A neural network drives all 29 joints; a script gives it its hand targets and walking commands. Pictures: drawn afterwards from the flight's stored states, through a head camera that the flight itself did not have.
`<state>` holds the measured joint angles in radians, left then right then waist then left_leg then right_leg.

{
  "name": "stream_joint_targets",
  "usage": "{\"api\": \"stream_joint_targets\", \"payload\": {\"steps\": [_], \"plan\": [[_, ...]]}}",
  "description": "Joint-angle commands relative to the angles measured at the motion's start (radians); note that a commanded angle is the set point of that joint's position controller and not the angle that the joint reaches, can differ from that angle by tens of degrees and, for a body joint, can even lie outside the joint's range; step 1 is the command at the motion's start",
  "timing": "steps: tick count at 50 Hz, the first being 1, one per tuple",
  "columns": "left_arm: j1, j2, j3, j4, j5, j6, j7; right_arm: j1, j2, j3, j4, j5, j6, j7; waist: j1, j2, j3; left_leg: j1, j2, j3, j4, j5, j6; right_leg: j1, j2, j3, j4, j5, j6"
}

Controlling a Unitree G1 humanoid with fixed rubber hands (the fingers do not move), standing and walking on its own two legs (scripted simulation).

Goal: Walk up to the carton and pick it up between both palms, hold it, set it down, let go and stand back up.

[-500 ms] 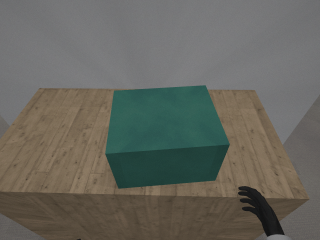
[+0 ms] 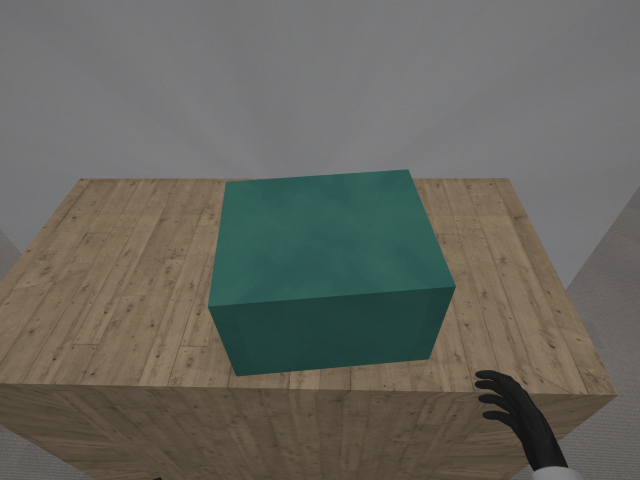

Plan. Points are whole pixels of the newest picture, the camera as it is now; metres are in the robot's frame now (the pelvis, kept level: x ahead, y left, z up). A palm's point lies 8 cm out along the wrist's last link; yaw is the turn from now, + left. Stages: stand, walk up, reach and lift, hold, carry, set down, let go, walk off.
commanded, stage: stand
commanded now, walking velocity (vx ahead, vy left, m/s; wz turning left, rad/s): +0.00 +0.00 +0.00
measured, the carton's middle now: (325, 269) +0.42 +0.02 +0.02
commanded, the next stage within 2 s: none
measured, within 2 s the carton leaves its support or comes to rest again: neither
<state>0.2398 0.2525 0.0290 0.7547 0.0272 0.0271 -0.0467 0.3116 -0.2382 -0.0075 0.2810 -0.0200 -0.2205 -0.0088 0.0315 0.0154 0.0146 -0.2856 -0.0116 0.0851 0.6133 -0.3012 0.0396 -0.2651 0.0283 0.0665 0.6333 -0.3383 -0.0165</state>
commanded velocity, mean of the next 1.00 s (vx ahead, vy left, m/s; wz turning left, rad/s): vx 0.00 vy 0.00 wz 0.00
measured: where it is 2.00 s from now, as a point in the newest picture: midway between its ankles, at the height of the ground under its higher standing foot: outside the picture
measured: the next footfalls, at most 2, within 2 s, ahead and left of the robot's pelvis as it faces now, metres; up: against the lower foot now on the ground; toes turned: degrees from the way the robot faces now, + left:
none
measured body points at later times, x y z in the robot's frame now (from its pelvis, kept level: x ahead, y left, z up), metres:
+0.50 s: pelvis +0.00 -0.01 +0.00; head -0.01 -0.02 +0.45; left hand +0.10 +0.26 -0.11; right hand +0.20 -0.22 -0.01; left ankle +0.02 +0.09 -0.73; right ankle +0.00 -0.12 -0.73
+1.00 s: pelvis -0.01 -0.01 +0.00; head +0.00 -0.03 +0.45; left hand +0.09 +0.25 -0.11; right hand +0.20 -0.23 -0.02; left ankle +0.02 +0.09 -0.73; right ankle +0.00 -0.12 -0.73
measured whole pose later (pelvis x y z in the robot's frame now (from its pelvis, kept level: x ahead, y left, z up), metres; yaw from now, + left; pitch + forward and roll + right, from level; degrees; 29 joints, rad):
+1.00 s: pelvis -0.01 -0.01 +0.00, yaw +0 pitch -2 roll +1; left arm 0.24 0.25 0.03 0.75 0.03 0.03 -0.05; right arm 0.30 -0.24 -0.01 0.25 -0.02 -0.24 0.03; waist 0.03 0.03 0.04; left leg -0.30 -0.01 0.09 0.61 -0.30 0.02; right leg -0.30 0.03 0.07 0.67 -0.34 -0.02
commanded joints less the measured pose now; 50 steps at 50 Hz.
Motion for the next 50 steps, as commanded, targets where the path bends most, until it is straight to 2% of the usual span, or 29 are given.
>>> {"api": "stream_joint_targets", "payload": {"steps": [1,3,4,6,8,9,11,12,15,18,20,23,25,26,27,30,31,32,33,35,37,39,41,42,43,45,47,48,50], "plan": [[-0.065,0.25,0.088,-0.072,-0.012,-0.04,0.008,-0.105,-0.306,-0.105,0.128,-0.026,0.12,-0.041,-0.022,0.198,0.18,-0.087,0.166,-0.221,-0.304,-0.262,-0.054,-0.137,-0.075,0.076,-0.072,-0.026,-0.039],[-0.049,0.247,0.089,-0.069,-0.016,-0.037,0.009,-0.101,-0.314,-0.111,0.122,-0.034,0.122,-0.041,-0.018,0.181,0.172,-0.083,0.16,-0.216,-0.3,-0.266,-0.045,-0.127,-0.07,0.069,-0.071,-0.001,-0.041],[-0.067,0.231,0.084,-0.08,-0.015,-0.037,0.009,-0.112,-0.312,-0.113,0.115,-0.032,0.122,-0.042,-0.025,0.222,0.205,-0.102,0.155,-0.198,-0.302,-0.235,-0.034,-0.136,-0.079,0.068,-0.082,-0.005,-0.044],[-0.053,0.243,0.086,-0.072,-0.017,-0.037,0.006,-0.095,-0.304,-0.111,0.124,-0.027,0.121,-0.039,-0.021,0.18,0.177,-0.083,0.163,-0.207,-0.297,-0.244,-0.044,-0.133,-0.084,0.068,-0.09,-0.028,-0.048],[-0.044,0.25,0.088,-0.076,-0.015,-0.039,0.011,-0.113,-0.299,-0.105,0.12,-0.028,0.125,-0.037,-0.014,0.207,0.208,-0.1,0.15,-0.2,-0.292,-0.258,-0.033,-0.144,-0.083,0.076,-0.089,-0.025,-0.045],[-0.041,0.245,0.087,-0.082,-0.015,-0.039,0.009,-0.098,-0.315,-0.116,0.125,-0.028,0.124,-0.042,-0.03,0.236,0.202,-0.088,0.171,-0.195,-0.326,-0.259,-0.07,-0.153,-0.078,0.054,-0.067,-0.021,-0.035],[-0.041,0.237,0.084,-0.083,-0.021,-0.035,0.01,-0.111,-0.315,-0.112,0.118,-0.03,0.124,-0.038,-0.014,0.191,0.194,-0.092,0.156,-0.197,-0.295,-0.275,-0.037,-0.14,-0.077,0.07,-0.079,-0.03,-0.047],[-0.048,0.25,0.086,-0.075,-0.015,-0.033,0.008,-0.095,-0.299,-0.112,0.118,-0.026,0.124,-0.038,-0.022,0.167,0.176,-0.1,0.158,-0.206,-0.299,-0.281,-0.043,-0.124,-0.085,0.063,-0.08,-0.049,-0.043],[-0.022,0.243,0.09,-0.071,-0.015,-0.031,0.004,-0.096,-0.327,-0.119,0.116,-0.031,0.121,-0.04,-0.016,0.239,0.189,-0.115,0.171,-0.203,-0.341,-0.345,-0.062,-0.127,-0.068,0.034,-0.05,-0.059,-0.036],[-0.037,0.249,0.087,-0.082,-0.011,-0.029,0.007,-0.113,-0.293,-0.103,0.116,-0.026,0.131,-0.039,-0.02,0.202,0.221,-0.108,0.14,-0.183,-0.28,-0.275,-0.035,-0.162,-0.08,0.077,-0.093,-0.052,-0.042],[-0.058,0.252,0.086,-0.083,-0.01,-0.032,0.01,-0.112,-0.29,-0.112,0.121,-0.025,0.131,-0.038,-0.023,0.131,0.187,-0.082,0.119,-0.168,-0.221,-0.246,-0.04,-0.174,-0.087,0.101,-0.13,-0.153,-0.065],[-0.083,0.27,0.092,-0.093,-0.007,-0.035,0.01,-0.083,-0.299,-0.114,0.123,-0.026,0.131,-0.032,-0.043,0.131,0.234,-0.067,0.105,-0.166,-0.203,-0.265,-0.04,-0.274,-0.112,0.175,-0.177,-0.265,-0.075],[-0.077,0.258,0.092,-0.092,-0.014,-0.036,0.008,-0.079,-0.295,-0.113,0.133,-0.027,0.123,-0.032,-0.035,0.125,0.227,-0.043,0.121,-0.21,-0.228,-0.247,-0.044,-0.292,-0.099,0.151,-0.136,-0.225,-0.073],[-0.061,0.259,0.09,-0.092,-0.006,-0.032,0.006,-0.082,-0.311,-0.119,0.136,-0.025,0.121,-0.029,-0.03,0.179,0.225,-0.071,0.143,-0.221,-0.253,-0.284,-0.043,-0.257,-0.088,0.121,-0.106,-0.18,-0.066],[-0.05,0.252,0.091,-0.085,-0.012,-0.035,0.004,-0.084,-0.295,-0.111,0.127,-0.03,0.116,-0.033,-0.029,0.181,0.209,-0.076,0.162,-0.246,-0.282,-0.288,-0.043,-0.225,-0.081,0.098,-0.079,-0.116,-0.053],[-0.012,0.245,0.097,-0.072,-0.007,-0.021,0.005,-0.091,-0.319,-0.121,0.128,-0.031,0.129,-0.036,-0.017,0.213,0.186,-0.15,0.156,-0.216,-0.329,-0.39,-0.037,-0.124,-0.047,0.018,-0.021,-0.108,-0.05],[-0.007,0.24,0.095,-0.075,-0.012,-0.022,0.003,-0.097,-0.31,-0.114,0.127,-0.033,0.128,-0.042,0.003,0.192,0.226,-0.159,0.171,-0.23,-0.33,-0.396,-0.02,-0.136,-0.059,0.024,-0.036,-0.086,-0.04],[0.006,0.229,0.088,-0.076,-0.01,-0.027,0.006,-0.112,-0.31,-0.117,0.122,-0.032,0.127,-0.039,0.005,0.191,0.237,-0.174,0.155,-0.193,-0.304,-0.37,-0.027,-0.132,-0.065,0.04,-0.058,-0.078,-0.046],[-0.017,0.254,0.096,-0.077,-0.003,-0.025,0.005,-0.089,-0.302,-0.119,0.114,-0.032,0.126,-0.04,-0.012,0.176,0.26,-0.179,0.149,-0.213,-0.302,-0.379,-0.029,-0.164,-0.073,0.066,-0.073,-0.112,-0.054],[-0.016,0.252,0.096,-0.073,-0.008,-0.024,0.002,-0.087,-0.307,-0.114,0.123,-0.027,0.123,-0.037,-0.005,0.214,0.195,-0.132,0.153,-0.198,-0.306,-0.364,-0.046,-0.136,-0.064,0.033,-0.048,-0.071,-0.046],[-0.012,0.256,0.097,-0.074,-0.008,-0.017,-0.003,-0.081,-0.318,-0.118,0.117,-0.034,0.127,-0.041,-0.012,0.189,0.207,-0.149,0.163,-0.209,-0.327,-0.417,-0.039,-0.155,-0.053,0.01,-0.021,-0.093,-0.045],[-0.022,0.245,0.089,-0.091,-0.01,-0.023,0.004,-0.096,-0.306,-0.116,0.104,-0.027,0.132,-0.037,-0.009,0.199,0.212,-0.165,0.151,-0.2,-0.292,-0.393,-0.032,-0.162,-0.072,0.048,-0.058,-0.157,-0.049],[-0.022,0.255,0.091,-0.08,-0.012,-0.027,0.005,-0.086,-0.299,-0.118,0.111,-0.025,0.129,-0.036,-0.015,0.136,0.2,-0.111,0.127,-0.19,-0.234,-0.318,-0.039,-0.2,-0.088,0.112,-0.101,-0.194,-0.07],[-0.058,0.252,0.092,-0.097,-0.011,-0.028,0.003,-0.09,-0.308,-0.117,0.103,-0.025,0.131,-0.036,-0.023,0.152,0.196,-0.108,0.117,-0.168,-0.209,-0.298,-0.045,-0.207,-0.097,0.119,-0.122,-0.223,-0.072],[-0.056,0.255,0.092,-0.095,-0.01,-0.032,0.005,-0.086,-0.292,-0.116,0.11,-0.024,0.129,-0.034,-0.021,0.105,0.191,-0.093,0.118,-0.178,-0.191,-0.276,-0.046,-0.221,-0.104,0.152,-0.14,-0.273,-0.083],[-0.079,0.251,0.086,-0.102,-0.01,-0.033,0.006,-0.088,-0.288,-0.116,0.106,-0.029,0.119,-0.031,-0.042,0.142,0.197,-0.019,0.108,-0.18,-0.177,-0.207,-0.047,-0.305,-0.119,0.189,-0.164,-0.262,-0.081],[-0.079,0.27,0.094,-0.105,-0.012,-0.041,0.007,-0.062,-0.294,-0.117,0.121,-0.026,0.122,-0.031,-0.037,0.083,0.232,-0.059,0.115,-0.189,-0.196,-0.238,-0.046,-0.297,-0.114,0.172,-0.143,-0.253,-0.08],[-0.084,0.261,0.089,-0.102,-0.01,-0.035,0.006,-0.07,-0.3,-0.117,0.112,-0.032,0.122,-0.033,-0.037,0.091,0.202,-0.046,0.123,-0.197,-0.188,-0.28,-0.04,-0.297,-0.108,0.171,-0.136,-0.273,-0.074],[-0.067,0.262,0.096,-0.089,-0.009,-0.03,0.006,-0.059,-0.303,-0.116,0.116,-0.029,0.115,-0.038,-0.023,0.158,0.217,-0.09,0.154,-0.239,-0.272,-0.363,-0.053,-0.264,-0.081,0.097,-0.051,-0.169,-0.055]]}}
